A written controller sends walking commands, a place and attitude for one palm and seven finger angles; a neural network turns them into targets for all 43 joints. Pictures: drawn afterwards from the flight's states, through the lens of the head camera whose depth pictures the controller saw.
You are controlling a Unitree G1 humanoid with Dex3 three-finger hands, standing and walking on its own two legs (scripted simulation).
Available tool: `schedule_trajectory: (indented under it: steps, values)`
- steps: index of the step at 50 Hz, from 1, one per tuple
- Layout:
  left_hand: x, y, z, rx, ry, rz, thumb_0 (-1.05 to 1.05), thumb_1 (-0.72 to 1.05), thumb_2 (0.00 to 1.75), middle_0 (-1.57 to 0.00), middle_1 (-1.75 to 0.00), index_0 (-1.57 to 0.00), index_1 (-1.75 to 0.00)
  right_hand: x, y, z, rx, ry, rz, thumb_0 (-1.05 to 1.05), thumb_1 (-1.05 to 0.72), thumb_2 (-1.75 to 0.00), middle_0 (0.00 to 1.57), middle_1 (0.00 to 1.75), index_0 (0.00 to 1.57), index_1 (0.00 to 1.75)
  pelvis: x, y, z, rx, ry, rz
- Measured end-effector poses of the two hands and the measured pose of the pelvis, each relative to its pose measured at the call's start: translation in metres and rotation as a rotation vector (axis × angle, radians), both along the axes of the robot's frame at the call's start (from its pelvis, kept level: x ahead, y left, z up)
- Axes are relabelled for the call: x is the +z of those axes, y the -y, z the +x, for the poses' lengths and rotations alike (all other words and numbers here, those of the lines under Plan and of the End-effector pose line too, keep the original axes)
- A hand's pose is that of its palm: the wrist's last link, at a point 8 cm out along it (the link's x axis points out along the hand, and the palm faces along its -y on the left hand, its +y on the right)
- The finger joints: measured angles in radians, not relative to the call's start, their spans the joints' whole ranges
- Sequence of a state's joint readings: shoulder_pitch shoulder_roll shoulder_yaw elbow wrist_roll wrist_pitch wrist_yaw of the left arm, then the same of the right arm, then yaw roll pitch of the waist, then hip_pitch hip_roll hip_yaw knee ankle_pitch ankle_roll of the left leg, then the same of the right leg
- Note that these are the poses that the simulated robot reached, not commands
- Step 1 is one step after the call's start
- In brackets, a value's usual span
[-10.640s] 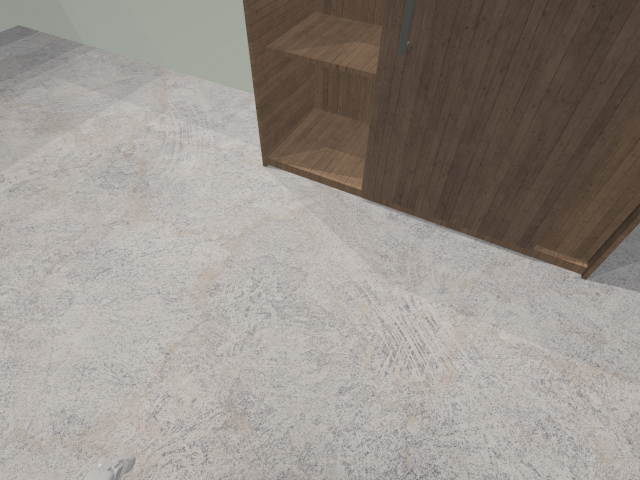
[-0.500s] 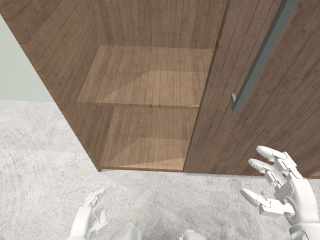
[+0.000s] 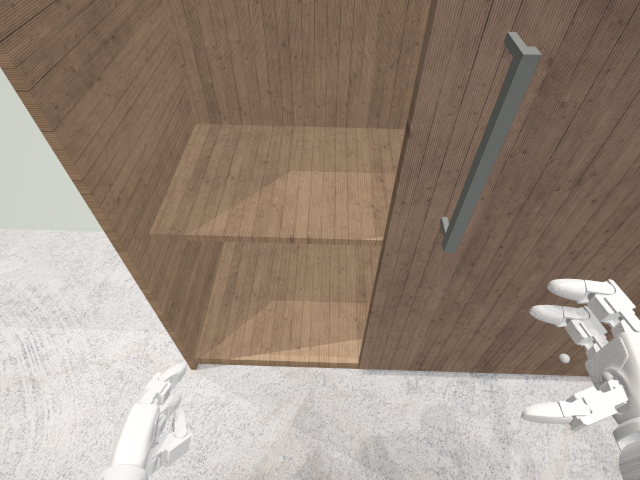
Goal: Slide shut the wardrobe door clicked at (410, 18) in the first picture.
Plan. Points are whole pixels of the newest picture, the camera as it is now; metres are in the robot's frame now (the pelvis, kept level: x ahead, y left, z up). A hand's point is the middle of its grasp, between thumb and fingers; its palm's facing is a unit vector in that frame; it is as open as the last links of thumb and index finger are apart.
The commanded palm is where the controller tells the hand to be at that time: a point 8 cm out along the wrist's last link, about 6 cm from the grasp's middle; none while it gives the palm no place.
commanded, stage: raise the hand with hooked fingers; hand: right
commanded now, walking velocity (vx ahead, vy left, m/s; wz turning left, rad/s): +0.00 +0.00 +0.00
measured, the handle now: (475, 162) +0.51 -0.19 +0.14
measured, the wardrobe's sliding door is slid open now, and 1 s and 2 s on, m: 0.51 0.51 0.51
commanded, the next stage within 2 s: move the hooked fingers beside the handle in 0.82 s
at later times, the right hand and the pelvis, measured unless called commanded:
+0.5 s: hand (593, 305) +0.29 -0.27 +0.13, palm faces +0.03 +1.00 -0.05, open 14.0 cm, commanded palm +0.25 -0.31 +0.13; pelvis +0.01 +0.00 +0.02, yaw +1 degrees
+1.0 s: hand (583, 310) +0.28 -0.26 +0.13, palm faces +0.06 +1.00 -0.06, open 14.0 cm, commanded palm +0.26 -0.30 +0.13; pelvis +0.00 +0.01 +0.02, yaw +0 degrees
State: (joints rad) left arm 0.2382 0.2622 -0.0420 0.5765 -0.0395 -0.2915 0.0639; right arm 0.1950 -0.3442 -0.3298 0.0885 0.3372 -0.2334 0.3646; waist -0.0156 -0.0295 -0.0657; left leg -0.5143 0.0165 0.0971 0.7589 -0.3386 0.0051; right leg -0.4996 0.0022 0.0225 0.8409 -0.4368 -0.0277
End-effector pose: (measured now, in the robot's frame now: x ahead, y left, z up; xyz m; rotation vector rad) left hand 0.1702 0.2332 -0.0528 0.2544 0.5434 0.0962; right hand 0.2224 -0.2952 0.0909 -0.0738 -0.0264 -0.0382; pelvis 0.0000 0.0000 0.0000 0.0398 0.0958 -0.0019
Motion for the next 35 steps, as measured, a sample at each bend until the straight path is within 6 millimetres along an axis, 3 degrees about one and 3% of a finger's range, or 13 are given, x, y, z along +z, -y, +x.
schedule_trajectory:
  steps: [9, 19, 27, 35]
  values:
    - [0.001, 0.015, 0.006, -0.035, -0.011, -0.027, 0.01, 0.90, 0.90, -0.21, -0.30, -0.21, -0.30, 0.021, 0.018, 0.015, -0.007, -0.003, 0.000, -0.01, 0.48, -0.31, 0.30, 1.18, 0.30, 1.18, 0.008, 0.001, 0.004, -0.005, 0.024, -0.001]
    - [0.001, -0.002, -0.007, 0.005, -0.059, 0.001, 0.01, 0.90, 0.90, -0.21, -0.30, -0.21, -0.30, 0.043, 0.033, 0.036, -0.012, 0.014, 0.009, -0.01, 0.50, -0.30, 0.30, 1.20, 0.30, 1.19, 0.015, -0.001, 0.007, 0.001, 0.039, -0.005]
    - [0.004, -0.017, -0.016, 0.041, -0.068, 0.014, 0.01, 0.90, 0.90, -0.20, -0.30, -0.20, -0.30, 0.037, 0.023, 0.041, 0.014, -0.018, 0.022, -0.01, 0.50, -0.30, 0.30, 1.20, 0.30, 1.19, 0.017, -0.004, 0.008, 0.013, 0.037, -0.011]
    - [0.003, -0.019, -0.018, 0.044, -0.072, 0.009, 0.01, 0.90, 0.90, -0.20, -0.30, -0.20, -0.30, 0.036, 0.019, 0.038, -0.017, -0.002, 0.022, -0.01, 0.50, -0.30, 0.30, 1.20, 0.30, 1.20, 0.018, -0.008, 0.007, 0.013, 0.042, -0.014]
